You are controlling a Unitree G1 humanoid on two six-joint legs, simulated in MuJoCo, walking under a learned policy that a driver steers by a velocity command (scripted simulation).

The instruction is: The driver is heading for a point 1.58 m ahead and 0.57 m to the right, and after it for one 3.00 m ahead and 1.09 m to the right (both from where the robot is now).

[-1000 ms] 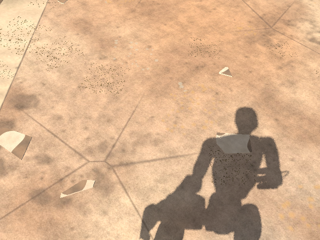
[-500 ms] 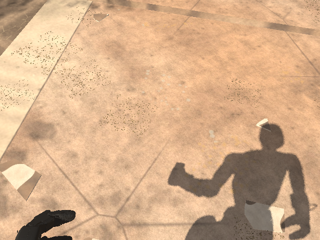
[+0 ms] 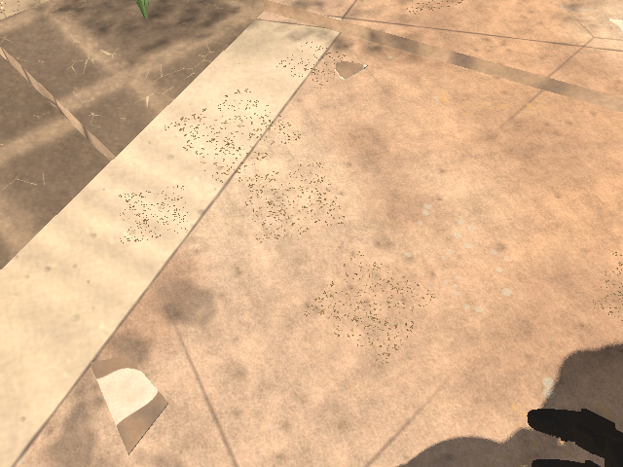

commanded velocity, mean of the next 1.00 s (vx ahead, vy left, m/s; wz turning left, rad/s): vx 0.50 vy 0.00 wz -0.49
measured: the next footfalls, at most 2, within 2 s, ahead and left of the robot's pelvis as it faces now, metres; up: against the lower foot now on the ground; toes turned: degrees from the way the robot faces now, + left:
left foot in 0.04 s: +0.18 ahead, +0.13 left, +0.00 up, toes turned -1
right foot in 0.56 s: +0.41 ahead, -0.17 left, +0.00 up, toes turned -22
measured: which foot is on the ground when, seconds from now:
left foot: up 0.00-0.02, down 0.04-0.58, up 0.60-1.00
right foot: down 0.00-0.06, up 0.08-0.54, down 0.56-1.00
